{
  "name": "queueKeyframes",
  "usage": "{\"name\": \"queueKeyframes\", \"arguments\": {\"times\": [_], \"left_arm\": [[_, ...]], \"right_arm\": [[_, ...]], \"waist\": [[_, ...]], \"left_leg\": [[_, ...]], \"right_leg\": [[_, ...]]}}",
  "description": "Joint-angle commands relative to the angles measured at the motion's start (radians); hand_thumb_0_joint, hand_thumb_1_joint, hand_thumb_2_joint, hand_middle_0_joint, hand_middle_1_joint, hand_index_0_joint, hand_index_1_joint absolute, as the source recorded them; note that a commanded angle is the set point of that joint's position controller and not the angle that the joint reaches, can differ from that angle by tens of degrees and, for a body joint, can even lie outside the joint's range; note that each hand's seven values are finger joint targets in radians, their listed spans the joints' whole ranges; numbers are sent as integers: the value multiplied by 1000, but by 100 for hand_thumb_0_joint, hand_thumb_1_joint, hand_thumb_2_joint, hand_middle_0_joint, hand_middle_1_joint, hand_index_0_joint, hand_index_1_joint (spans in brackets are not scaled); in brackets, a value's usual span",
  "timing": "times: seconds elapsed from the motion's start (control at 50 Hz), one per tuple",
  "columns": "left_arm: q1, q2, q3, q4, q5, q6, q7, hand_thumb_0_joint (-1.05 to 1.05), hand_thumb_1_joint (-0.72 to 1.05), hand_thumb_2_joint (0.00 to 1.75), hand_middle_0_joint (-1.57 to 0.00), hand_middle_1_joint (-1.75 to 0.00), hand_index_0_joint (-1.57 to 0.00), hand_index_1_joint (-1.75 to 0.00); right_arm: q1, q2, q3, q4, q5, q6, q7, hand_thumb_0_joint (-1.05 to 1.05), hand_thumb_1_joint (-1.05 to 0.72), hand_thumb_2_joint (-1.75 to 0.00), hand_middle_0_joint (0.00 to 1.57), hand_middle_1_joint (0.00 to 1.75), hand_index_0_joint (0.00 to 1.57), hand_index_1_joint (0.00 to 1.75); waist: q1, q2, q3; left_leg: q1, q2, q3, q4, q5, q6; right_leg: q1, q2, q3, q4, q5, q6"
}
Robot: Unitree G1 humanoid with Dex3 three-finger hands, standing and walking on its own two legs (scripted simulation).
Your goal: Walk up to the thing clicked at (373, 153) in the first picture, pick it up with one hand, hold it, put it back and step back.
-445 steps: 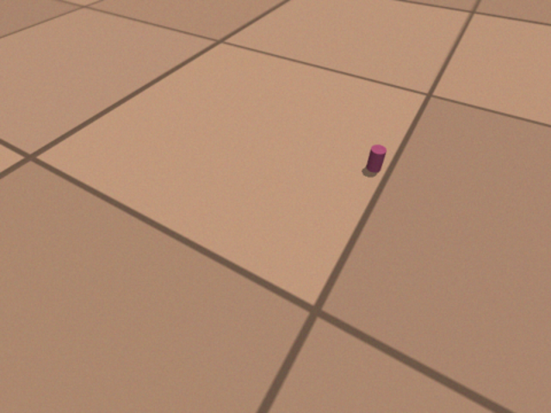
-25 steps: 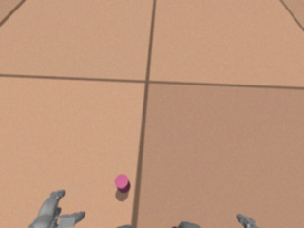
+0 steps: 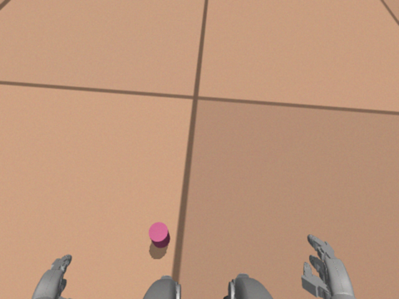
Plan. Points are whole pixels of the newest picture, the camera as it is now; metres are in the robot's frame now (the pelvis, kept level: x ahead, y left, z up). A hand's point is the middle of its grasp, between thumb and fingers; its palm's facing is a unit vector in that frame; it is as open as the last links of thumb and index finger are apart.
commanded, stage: go down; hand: left
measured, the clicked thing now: (159, 235) +0.38 +0.17 -0.64
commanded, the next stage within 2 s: none
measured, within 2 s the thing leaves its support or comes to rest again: neither
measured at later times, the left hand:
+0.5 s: hand (88, 252) +0.24 +0.30 -0.21, palm faces +0.06 -0.96 -0.26, open 17.2 cm
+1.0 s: hand (85, 240) +0.28 +0.34 -0.28, palm faces +0.09 -0.98 -0.16, open 17.2 cm
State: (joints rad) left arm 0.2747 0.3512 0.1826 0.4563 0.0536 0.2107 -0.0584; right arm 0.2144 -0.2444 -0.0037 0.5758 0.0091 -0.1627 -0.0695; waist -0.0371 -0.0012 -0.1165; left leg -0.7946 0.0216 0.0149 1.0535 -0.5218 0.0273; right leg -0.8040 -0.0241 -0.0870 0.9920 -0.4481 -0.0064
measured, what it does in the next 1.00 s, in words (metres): lowers itself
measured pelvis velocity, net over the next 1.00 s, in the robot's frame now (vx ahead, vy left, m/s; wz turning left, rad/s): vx -0.09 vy -0.01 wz -0.03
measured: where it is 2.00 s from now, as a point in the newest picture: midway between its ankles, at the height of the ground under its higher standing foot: outside the picture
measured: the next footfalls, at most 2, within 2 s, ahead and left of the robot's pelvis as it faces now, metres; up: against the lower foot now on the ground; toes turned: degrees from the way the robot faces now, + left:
none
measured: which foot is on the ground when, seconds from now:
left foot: down 0.00-1.00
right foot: down 0.00-1.00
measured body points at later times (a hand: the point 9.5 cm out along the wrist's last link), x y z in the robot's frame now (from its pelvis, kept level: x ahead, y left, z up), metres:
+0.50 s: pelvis -0.05 -0.01 -0.13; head +0.11 +0.02 +0.29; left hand +0.23 +0.35 -0.20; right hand +0.12 -0.28 -0.23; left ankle -0.01 +0.10 -0.67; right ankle +0.02 -0.12 -0.67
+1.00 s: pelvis -0.09 -0.01 -0.24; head +0.11 +0.03 +0.16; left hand +0.27 +0.40 -0.27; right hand +0.06 -0.29 -0.35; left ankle -0.01 +0.10 -0.67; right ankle +0.02 -0.12 -0.67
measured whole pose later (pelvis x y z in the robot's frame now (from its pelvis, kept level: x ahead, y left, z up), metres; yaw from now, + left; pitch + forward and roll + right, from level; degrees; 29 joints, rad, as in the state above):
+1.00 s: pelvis -0.09 -0.01 -0.24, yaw -2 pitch +33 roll -4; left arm -0.43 0.71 0.65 1.00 -0.14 -0.38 -0.57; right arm 0.13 -0.33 0.06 0.69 -0.02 -0.20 -0.04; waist -0.08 -0.02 -0.15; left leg -1.90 0.03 -0.02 2.00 -0.69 0.03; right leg -1.90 -0.07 -0.11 1.92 -0.60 -0.05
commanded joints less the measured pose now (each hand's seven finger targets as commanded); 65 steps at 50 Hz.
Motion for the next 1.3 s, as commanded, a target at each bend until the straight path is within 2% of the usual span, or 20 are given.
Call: {"name": "queueKeyframes", "arguments": {"times": [0.0,0.06,0.12,0.14,0.22,0.28,0.34,0.42,0.46,0.48,0.52,0.6,0.72,0.8,0.88,0.94,1.0,1.04,1.12,1.28], "left_arm": [[29,175,82,-171,-7,-30,1,0,-47,12,-10,-12,-9,-13],[36,192,101,-213,-12,-45,-3,0,-49,11,-10,-12,-9,-13],[-38,198,121,-174,-18,-79,-9,0,-52,8,-11,-11,-10,-11],[-84,233,156,-158,-22,-99,-12,0,-51,9,-10,-11,-9,-11],[-235,276,218,-62,-58,-223,-61,0,-50,9,-10,-11,-9,-11],[-330,315,236,-10,-84,-333,-138,0,-57,7,-10,-13,-11,-12],[-383,398,281,4,-94,-407,-198,0,-56,5,-9,-10,-9,-10],[-419,449,355,152,-123,-464,-241,0,-51,2,-6,-3,-6,-2],[-415,510,420,164,-136,-486,-254,0,-47,4,-5,-3,-5,-3],[-376,513,443,205,-144,-487,-264,0,-46,4,-5,-4,-4,-3],[-381,474,434,241,-166,-504,-302,0,-45,4,-4,-3,-4,-3],[-554,552,474,225,-192,-575,-378,0,-45,5,-3,-3,-3,-3],[-774,637,487,288,-207,-657,-448,0,-46,8,-2,-5,-3,-4],[-829,698,513,308,-212,-669,-481,0,-46,7,-3,-5,-3,-4],[-815,759,565,356,-213,-655,-497,0,-52,7,-3,-7,-4,-6],[-791,742,579,399,-225,-645,-511,0,-54,8,-3,-7,-4,-6],[-822,719,549,415,-225,-639,-530,0,-56,8,-3,-8,-4,-7],[-836,764,579,395,-225,-646,-536,0,-58,8,-3,-8,-4,-7],[-909,737,569,398,-239,-668,-554,0,-58,9,-3,-9,-4,-8],[-984,840,603,370,-241,-682,-582,0,-61,9,-4,-10,-5,-9]], "right_arm": [[27,-162,-73,-132,3,-58,-8,0,-79,-87,20,30,20,30],[30,-158,-72,-142,0,-66,-6,0,-80,-87,20,30,20,30],[20,-167,-74,-140,-1,-77,-1,0,-81,-88,20,30,20,30],[12,-170,-74,-139,-2,-82,0,0,-82,-88,20,30,20,30],[9,-171,-71,-130,-6,-105,6,0,-86,-89,20,30,20,30],[15,-195,-76,-111,-8,-122,12,0,-90,-89,20,30,20,30],[22,-219,-81,-91,-11,-118,10,0,-88,-89,20,30,20,30],[5,-241,-65,-80,0,-96,19,0,-88,-89,20,30,20,30],[1,-253,-69,-78,2,-84,22,0,-88,-89,20,30,20,30],[1,-256,-69,-83,4,-77,23,0,-88,-89,20,30,20,30],[-5,-262,-67,-70,2,-73,30,0,-88,-90,20,30,20,30],[5,-273,-63,-32,-5,-72,30,0,-88,-90,20,30,20,30],[31,-279,-50,30,-15,-81,20,0,-88,-90,20,30,20,30],[21,-295,-35,31,-18,-76,18,0,-87,-89,20,30,20,30],[24,-306,-24,34,-21,-70,14,0,-87,-90,20,30,20,30],[15,-309,-18,36,-21,-70,16,0,-87,-90,20,30,20,30],[22,-313,-17,47,-17,-70,17,0,-88,-90,20,30,20,30],[22,-325,-16,50,-18,-72,18,0,-88,-90,20,30,20,30],[38,-325,-16,68,-21,-73,23,0,-88,-90,20,30,20,30],[50,-342,-5,85,-37,-72,22,0,-88,-90,20,30,20,30]], "waist": [[-5,90,-200],[2,99,-228],[-13,92,-193],[-7,90,-193],[-15,50,-253],[-18,72,-355],[11,124,-450],[38,109,-439],[74,114,-498],[69,87,-529],[56,68,-560],[29,95,-615],[-18,114,-549],[4,157,-574],[23,155,-628],[30,153,-612],[6,163,-567],[25,194,-585],[-11,167,-558],[4,208,-634]], "left_leg": [[103,5,-71,-118,383,-27],[75,5,-74,-87,387,-28],[9,15,-99,-53,320,-31],[-25,14,-98,-27,297,-30],[-207,-19,-44,127,153,-4],[-282,-26,-38,225,129,-1],[-311,-26,-48,279,125,-10],[-420,-18,-93,316,29,-17],[-446,-21,-92,347,47,-16],[-456,-26,-84,380,106,-10],[-477,-29,-76,433,194,-6],[-521,-28,-71,525,236,1],[-670,-17,-76,578,-56,2],[-682,-17,-84,582,-130,-1],[-717,-22,-69,637,-71,0],[-741,-21,-72,660,-40,-1],[-756,-19,-90,668,-56,-2],[-722,-14,-102,675,-1,-9],[-765,-12,-117,703,-55,-5],[-780,-17,-85,763,-41,-4]], "right_leg": [[76,31,31,-42,230,-26],[51,28,32,-3,234,-28],[-47,29,31,56,175,-27],[-79,27,34,80,159,-26],[-162,15,62,165,90,-22],[-245,7,84,260,75,-24],[-302,0,100,329,56,-30],[-440,3,81,419,-32,-33],[-432,-2,85,451,-18,-32],[-409,-2,86,463,33,-33],[-432,1,74,510,100,-37],[-522,4,68,583,125,-40],[-661,-1,98,608,-111,-31],[-717,-2,85,647,-167,-31],[-698,-3,76,688,-120,-33],[-728,-1,62,726,-96,-37],[-806,2,31,765,-98,-42],[-839,3,21,804,-58,-47],[-887,0,14,825,-95,-43],[-873,-5,28,859,-91,-42]]}}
